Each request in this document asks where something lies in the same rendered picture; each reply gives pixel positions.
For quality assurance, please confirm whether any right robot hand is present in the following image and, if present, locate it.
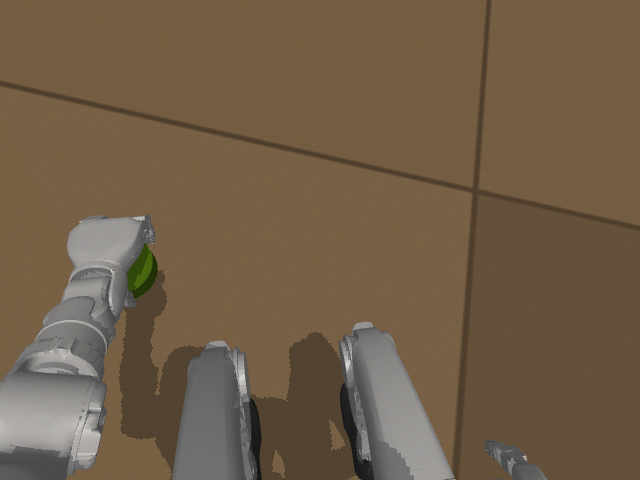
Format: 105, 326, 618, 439
484, 439, 547, 480

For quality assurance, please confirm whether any left robot hand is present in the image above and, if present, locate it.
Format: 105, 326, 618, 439
67, 215, 156, 308

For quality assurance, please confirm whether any right robot foot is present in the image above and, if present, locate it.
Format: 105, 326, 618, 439
340, 382, 374, 480

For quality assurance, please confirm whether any tin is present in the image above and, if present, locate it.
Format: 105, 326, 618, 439
126, 244, 158, 299

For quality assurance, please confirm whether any left robot arm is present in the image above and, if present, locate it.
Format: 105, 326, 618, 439
0, 261, 128, 480

